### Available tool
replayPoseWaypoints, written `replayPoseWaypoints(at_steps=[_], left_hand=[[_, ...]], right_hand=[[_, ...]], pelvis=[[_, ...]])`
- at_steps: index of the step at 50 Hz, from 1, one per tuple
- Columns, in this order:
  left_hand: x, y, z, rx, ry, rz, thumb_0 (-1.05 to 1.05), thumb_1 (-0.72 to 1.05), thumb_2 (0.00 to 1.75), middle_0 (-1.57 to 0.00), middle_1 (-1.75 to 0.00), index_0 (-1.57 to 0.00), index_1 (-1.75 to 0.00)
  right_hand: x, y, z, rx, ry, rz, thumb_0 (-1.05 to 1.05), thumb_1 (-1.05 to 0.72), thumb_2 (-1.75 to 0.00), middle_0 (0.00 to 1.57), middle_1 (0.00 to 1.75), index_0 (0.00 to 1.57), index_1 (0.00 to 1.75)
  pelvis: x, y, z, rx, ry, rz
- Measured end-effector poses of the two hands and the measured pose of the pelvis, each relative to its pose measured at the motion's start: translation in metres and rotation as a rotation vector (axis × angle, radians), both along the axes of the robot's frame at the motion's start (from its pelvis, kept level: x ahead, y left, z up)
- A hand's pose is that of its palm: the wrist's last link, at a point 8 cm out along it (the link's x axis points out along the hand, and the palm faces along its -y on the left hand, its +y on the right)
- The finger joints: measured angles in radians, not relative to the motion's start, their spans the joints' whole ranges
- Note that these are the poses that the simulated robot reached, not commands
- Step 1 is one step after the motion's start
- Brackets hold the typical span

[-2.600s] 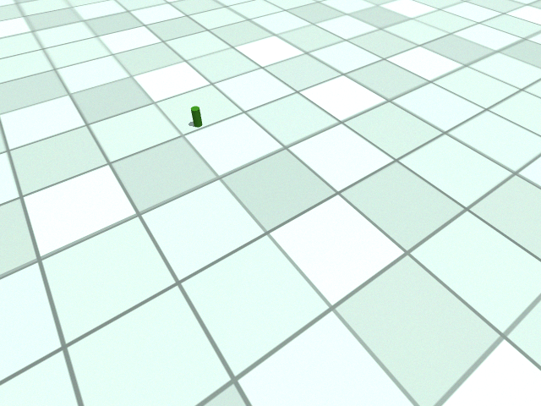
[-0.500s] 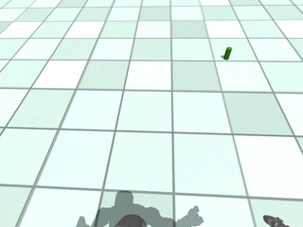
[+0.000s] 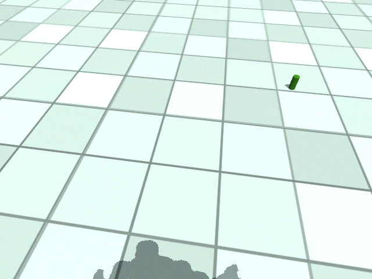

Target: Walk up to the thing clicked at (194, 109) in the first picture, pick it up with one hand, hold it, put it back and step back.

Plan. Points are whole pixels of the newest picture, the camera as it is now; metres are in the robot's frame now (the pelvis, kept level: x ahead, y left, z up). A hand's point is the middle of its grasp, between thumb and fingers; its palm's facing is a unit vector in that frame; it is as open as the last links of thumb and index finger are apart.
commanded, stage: walk up
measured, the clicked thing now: (294, 82) +1.72 -0.92 -0.70
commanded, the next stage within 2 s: stand in 0.34 s
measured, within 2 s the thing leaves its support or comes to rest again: neither
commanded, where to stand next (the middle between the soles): +0.07 -0.03 m, yaw -1 degrees
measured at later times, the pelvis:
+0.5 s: pelvis +0.00 -0.01 +0.02, yaw +0 degrees
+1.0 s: pelvis +0.02 -0.02 +0.03, yaw -1 degrees
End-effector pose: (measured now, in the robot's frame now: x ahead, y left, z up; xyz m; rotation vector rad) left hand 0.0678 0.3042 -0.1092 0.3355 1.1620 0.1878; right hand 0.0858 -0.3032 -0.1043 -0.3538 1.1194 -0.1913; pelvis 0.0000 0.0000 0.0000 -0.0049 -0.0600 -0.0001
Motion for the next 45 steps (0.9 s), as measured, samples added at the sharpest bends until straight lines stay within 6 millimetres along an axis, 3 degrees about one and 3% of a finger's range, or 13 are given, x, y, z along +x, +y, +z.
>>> replayPoseWaypoints(at_steps=[14, 24, 34, 45], left_hand=[[0.017, -0.005, 0.009, -0.032, -0.033, 0.047, 0.01, 0.91, 0.89, -0.20, -0.30, -0.21, -0.30], [0.008, -0.008, 0.014, -0.017, 0.032, 0.050, 0.00, 0.91, 0.89, -0.20, -0.30, -0.20, -0.30], [0.004, -0.014, 0.015, -0.010, 0.080, 0.044, 0.01, 0.91, 0.89, -0.20, -0.30, -0.20, -0.30], [0.019, -0.021, 0.017, -0.008, 0.074, 0.030, 0.00, 0.91, 0.89, -0.20, -0.30, -0.21, -0.30]], right_hand=[[0.006, 0.004, 0.013, 0.007, 0.047, 0.037, 0.00, -0.90, -0.89, 0.21, 0.30, 0.20, 0.30], [0.014, -0.001, 0.016, 0.018, 0.042, 0.014, 0.00, -0.90, -0.89, 0.20, 0.30, 0.20, 0.30], [0.002, -0.007, 0.011, 0.033, 0.095, -0.022, 0.00, -0.91, -0.89, 0.20, 0.30, 0.20, 0.30], [-0.006, -0.011, 0.008, 0.036, 0.133, -0.050, 0.00, -0.91, -0.89, 0.20, 0.30, 0.20, 0.30]], pelvis=[[0.002, -0.005, 0.016, -0.007, 0.006, 0.020], [0.005, -0.009, 0.023, -0.004, 0.004, 0.006], [0.009, -0.014, 0.026, 0.000, 0.011, -0.007], [0.016, -0.017, 0.027, 0.004, 0.019, -0.013]])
